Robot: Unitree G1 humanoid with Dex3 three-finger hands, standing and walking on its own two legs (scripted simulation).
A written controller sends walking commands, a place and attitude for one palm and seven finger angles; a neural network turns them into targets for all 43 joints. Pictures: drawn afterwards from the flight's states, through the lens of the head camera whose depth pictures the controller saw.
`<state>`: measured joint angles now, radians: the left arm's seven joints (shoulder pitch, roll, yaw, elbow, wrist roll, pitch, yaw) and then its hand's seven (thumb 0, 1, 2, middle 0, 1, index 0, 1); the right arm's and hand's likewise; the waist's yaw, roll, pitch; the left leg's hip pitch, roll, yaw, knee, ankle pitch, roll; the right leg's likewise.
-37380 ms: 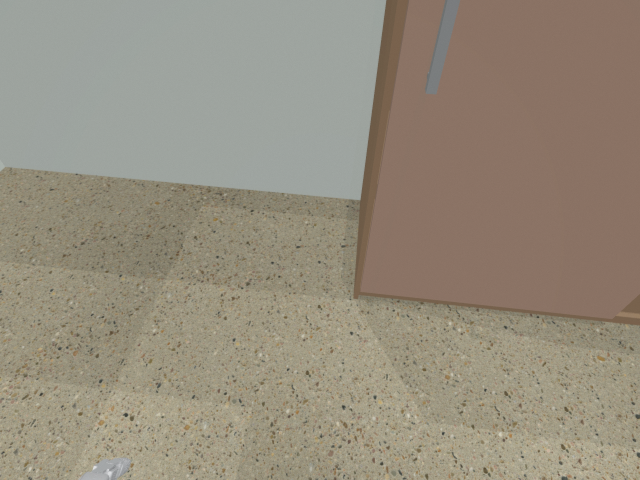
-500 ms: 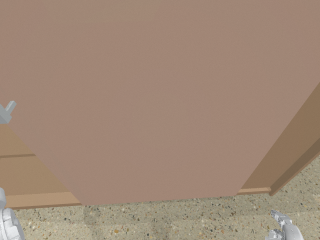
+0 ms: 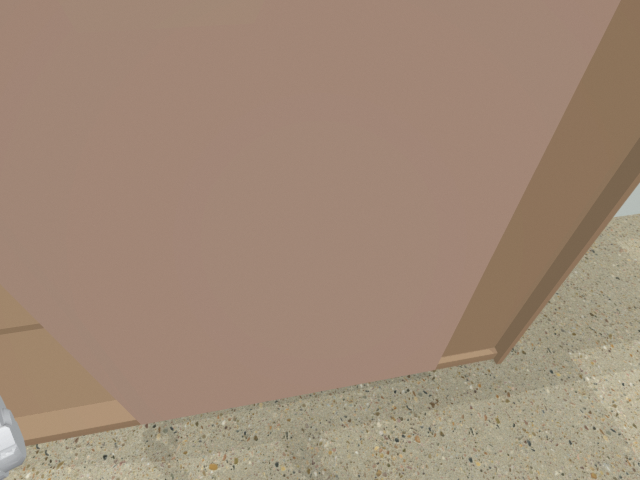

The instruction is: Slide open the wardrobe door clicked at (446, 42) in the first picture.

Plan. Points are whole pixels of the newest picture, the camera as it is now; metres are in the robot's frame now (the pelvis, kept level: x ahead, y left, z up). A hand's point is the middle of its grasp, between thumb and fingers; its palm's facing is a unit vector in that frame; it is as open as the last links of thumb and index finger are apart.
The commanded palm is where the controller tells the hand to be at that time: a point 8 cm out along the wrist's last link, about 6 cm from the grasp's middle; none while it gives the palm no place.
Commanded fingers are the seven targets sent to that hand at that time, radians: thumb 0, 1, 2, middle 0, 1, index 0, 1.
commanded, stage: stop walking and hold the door there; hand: left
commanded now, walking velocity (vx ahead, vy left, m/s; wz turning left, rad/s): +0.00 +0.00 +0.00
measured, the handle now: out of the picture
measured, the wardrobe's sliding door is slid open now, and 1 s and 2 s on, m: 0.65 0.65 0.65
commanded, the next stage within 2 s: none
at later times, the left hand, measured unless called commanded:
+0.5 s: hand out of the picture +0.36 +0.42 +0.20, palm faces +0.67 -0.70 -0.23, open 6.6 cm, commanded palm +0.31 +0.44 +0.17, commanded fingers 0.00 0.90 0.90 -0.45 -1.40 -0.45 -1.40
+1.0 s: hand out of the picture +0.36 +0.43 +0.19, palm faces +0.52 -0.82 -0.24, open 6.1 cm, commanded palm +0.32 +0.45 +0.17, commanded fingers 0.00 0.90 0.90 -0.45 -1.40 -0.45 -1.40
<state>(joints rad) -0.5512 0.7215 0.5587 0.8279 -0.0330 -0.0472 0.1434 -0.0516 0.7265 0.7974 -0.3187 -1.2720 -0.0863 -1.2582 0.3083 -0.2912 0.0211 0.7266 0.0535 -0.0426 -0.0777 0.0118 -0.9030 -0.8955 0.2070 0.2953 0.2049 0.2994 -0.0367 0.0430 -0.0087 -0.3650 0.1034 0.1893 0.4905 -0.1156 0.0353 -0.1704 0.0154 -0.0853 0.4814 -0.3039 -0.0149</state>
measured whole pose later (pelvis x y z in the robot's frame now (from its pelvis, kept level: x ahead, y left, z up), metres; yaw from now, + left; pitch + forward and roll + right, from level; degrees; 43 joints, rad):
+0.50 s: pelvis +0.01 +0.03 +0.00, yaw +1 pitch -1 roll +0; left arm -0.58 0.66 0.49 0.93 -0.02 -0.16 0.08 -0.10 0.65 0.86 -0.40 -1.34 -0.21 -1.33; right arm 0.35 -0.34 -0.03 0.76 0.06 0.01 -0.08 0.01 -0.91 -0.90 0.20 0.29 0.20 0.30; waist 0.00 0.06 -0.02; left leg -0.40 0.02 0.09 0.73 -0.39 0.01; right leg -0.15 -0.07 -0.08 0.54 -0.36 0.03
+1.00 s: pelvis -0.03 +0.12 +0.00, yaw +8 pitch -1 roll +3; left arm -0.65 0.43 0.29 0.55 -0.08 -0.13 0.10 -0.12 0.70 0.80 -0.46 -1.40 -0.26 -1.36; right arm 0.16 -0.27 0.02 0.72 0.04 -0.05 -0.03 0.01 -0.91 -0.90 0.20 0.29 0.20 0.30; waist 0.03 0.04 0.17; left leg -0.59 -0.03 0.04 1.14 -0.36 -0.05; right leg -0.24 -0.17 -0.17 0.63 -0.36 0.02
